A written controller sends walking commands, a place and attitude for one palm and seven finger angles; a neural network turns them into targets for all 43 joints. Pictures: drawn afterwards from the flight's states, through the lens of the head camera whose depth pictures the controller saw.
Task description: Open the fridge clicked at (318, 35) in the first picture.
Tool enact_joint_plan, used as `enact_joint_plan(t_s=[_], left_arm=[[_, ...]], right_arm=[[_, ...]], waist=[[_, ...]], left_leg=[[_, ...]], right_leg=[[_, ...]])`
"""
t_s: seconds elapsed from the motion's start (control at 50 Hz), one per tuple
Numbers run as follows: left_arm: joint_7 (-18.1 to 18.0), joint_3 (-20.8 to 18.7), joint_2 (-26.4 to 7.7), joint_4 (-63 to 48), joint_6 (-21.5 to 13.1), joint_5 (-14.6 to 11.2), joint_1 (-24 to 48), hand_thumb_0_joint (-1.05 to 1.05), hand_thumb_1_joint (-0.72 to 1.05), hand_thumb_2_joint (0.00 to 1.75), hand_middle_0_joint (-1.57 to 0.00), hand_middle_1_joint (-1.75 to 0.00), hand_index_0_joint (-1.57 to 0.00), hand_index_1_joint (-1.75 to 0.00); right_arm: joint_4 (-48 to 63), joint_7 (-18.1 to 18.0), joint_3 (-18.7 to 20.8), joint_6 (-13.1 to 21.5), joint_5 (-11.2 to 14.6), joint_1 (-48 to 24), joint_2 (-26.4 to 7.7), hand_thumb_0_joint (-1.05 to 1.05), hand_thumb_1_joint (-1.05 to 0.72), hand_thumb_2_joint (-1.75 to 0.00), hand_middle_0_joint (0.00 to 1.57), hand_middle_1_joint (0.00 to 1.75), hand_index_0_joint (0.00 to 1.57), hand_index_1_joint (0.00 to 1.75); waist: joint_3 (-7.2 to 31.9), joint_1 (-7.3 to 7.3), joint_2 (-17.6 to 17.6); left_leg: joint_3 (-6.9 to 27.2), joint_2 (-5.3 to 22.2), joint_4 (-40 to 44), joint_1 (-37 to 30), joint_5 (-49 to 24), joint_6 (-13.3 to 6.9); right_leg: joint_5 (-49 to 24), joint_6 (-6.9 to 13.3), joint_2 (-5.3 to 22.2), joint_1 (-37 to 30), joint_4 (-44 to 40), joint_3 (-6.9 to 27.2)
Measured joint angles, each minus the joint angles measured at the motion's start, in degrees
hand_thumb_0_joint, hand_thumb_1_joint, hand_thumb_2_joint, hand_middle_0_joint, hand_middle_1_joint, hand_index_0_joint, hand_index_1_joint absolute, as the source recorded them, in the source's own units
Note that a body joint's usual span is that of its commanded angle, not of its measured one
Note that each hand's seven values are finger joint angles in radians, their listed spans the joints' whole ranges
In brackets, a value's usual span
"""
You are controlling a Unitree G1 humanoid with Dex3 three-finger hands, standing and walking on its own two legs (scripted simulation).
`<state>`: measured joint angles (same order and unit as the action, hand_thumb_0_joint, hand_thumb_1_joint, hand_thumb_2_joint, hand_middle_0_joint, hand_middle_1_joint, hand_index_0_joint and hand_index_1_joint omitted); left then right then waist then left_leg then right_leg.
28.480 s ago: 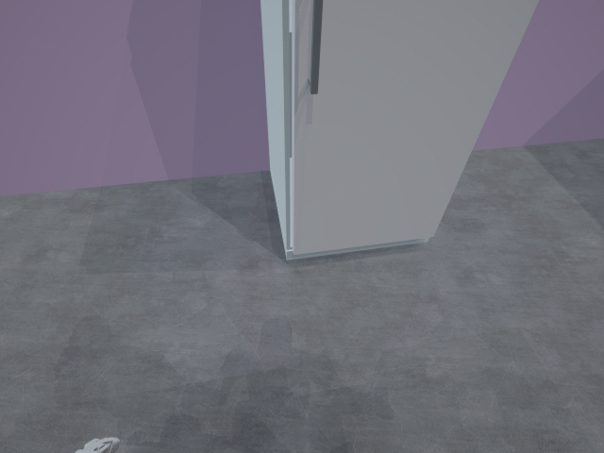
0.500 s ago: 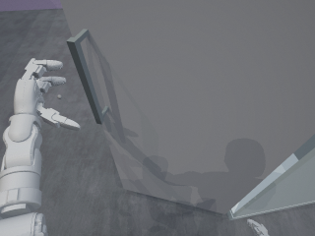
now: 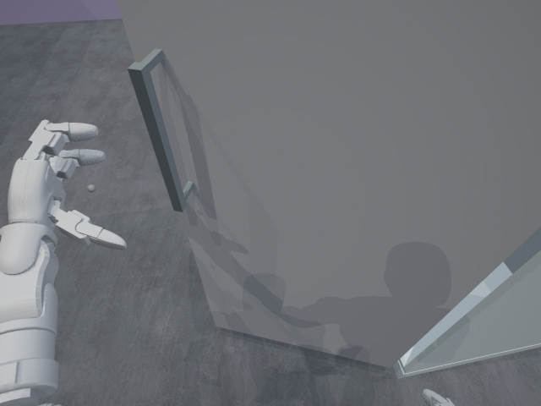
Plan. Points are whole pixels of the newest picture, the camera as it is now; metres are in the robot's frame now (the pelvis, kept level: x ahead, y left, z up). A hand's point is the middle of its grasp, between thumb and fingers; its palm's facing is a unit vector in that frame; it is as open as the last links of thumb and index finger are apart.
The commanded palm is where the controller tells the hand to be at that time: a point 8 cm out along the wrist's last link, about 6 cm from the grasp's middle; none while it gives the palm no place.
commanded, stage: slip the hand off the handle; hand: left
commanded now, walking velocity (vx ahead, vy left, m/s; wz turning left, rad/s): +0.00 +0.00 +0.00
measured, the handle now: (169, 142) +0.44 +0.18 +0.17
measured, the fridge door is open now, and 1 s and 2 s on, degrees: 66 66 66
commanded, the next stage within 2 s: draw the hand back to the body in 0.66 s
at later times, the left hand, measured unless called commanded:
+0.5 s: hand (63, 238) +0.26 +0.26 +0.17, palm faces +0.25 -0.94 -0.22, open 14.7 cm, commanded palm +0.23 +0.30 +0.17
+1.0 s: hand (68, 237) +0.26 +0.25 +0.17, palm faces +0.07 -1.00 -0.06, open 14.7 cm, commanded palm +0.22 +0.30 +0.18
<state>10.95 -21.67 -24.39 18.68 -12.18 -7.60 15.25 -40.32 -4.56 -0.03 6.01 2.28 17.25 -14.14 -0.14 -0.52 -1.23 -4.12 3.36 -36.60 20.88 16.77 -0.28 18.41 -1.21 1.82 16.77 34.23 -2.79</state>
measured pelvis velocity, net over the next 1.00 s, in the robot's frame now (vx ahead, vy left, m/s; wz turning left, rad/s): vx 0.01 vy -0.01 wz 0.02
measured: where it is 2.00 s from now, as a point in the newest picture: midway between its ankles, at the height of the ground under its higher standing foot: outside the picture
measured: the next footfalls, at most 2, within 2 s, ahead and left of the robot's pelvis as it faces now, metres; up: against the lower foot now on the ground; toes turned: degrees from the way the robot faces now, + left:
none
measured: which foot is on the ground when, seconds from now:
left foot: down 0.00-1.00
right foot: down 0.00-1.00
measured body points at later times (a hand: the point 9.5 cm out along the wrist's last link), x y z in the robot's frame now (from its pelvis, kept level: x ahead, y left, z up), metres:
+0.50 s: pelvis -0.01 -0.02 +0.00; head -0.02 -0.03 +0.45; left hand +0.24 +0.31 +0.18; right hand +0.19 -0.24 -0.08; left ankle +0.03 +0.11 -0.73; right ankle -0.01 -0.14 -0.73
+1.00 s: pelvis +0.01 -0.01 +0.01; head -0.02 -0.03 +0.46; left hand +0.25 +0.30 +0.17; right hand +0.18 -0.26 -0.07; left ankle +0.03 +0.11 -0.73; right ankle -0.01 -0.14 -0.73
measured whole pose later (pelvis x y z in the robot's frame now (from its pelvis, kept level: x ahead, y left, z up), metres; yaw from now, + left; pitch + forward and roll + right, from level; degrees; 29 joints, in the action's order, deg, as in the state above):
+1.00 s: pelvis +0.01 -0.01 +0.01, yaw +1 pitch -4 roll -1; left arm 21.9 -24.5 -24.7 1.1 9.1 -21.3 -1.4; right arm -38.1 -7.6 -2.5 12.3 4.9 13.7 -15.8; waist -0.1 1.5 -3.1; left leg -3.2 3.2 -31.4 12.4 15.1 0.7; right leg 17.6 -0.4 1.6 8.3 29.8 -3.7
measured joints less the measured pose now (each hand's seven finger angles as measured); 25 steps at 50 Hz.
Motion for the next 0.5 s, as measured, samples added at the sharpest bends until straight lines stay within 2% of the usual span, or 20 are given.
enact_joint_plan(t_s=[0.14, 0.24, 0.34, 0.5], left_arm=[[-1.3, 2.3, 2.1, -8.0, 0.8, -0.3, -6.1, -0.01, -0.56, 0.20, -0.25, -1.16, -0.26, -1.15], [-1.5, 3.0, 2.7, -10.5, 2.6, -1.0, -8.5, -0.01, -0.56, 0.20, -0.25, -1.16, -0.26, -1.15], [-0.8, 2.5, 2.5, -11.9, 3.0, -1.7, -10.3, -0.01, -0.56, 0.20, -0.25, -1.16, -0.26, -1.15], [1.9, 0.2, 1.3, -12.0, 2.6, -3.8, -12.2, -0.01, -0.56, 0.20, -0.25, -1.16, -0.26, -1.15]], right_arm=[[0.4, -0.2, -0.8, 1.6, -0.3, -3.3, 0.6, 0.02, -0.91, -0.90, 0.20, 0.30, 0.20, 0.30], [0.9, -0.8, -1.7, 2.4, -0.1, -5.8, 0.8, 0.01, -0.91, -0.90, 0.20, 0.30, 0.20, 0.30], [1.1, -1.2, -2.3, 3.1, -0.1, -7.7, 0.8, 0.01, -0.91, -0.90, 0.20, 0.30, 0.20, 0.30], [0.4, -1.8, -2.5, 3.9, -0.1, -8.0, 0.2, 0.01, -0.91, -0.90, 0.20, 0.30, 0.20, 0.30]], waist=[[0.1, 1.23, -0.3], [-0.4, 2.34, -0.6], [-0.8, 3.22, -0.8], [-1.4, 3.72, -0.9]], left_leg=[[0.3, -0.2, 1.2, -2.2, -0.6, 0.1], [0.9, -0.3, 2.3, -3.7, -1.3, 0.4], [1.4, -0.2, 3.2, -4.7, -2.1, 0.9], [2.3, 0.2, 3.4, -5.2, -2.3, 1.6]], right_leg=[[-0.4, 0.1, 0.1, -2.2, -1.0, -0.3], [-0.6, 0.4, 0.1, -3.8, -1.6, -0.9], [-0.8, 0.8, -0.1, -4.8, -2.0, -1.5], [-0.6, 1.5, -0.5, -5.4, -1.9, -2.3]])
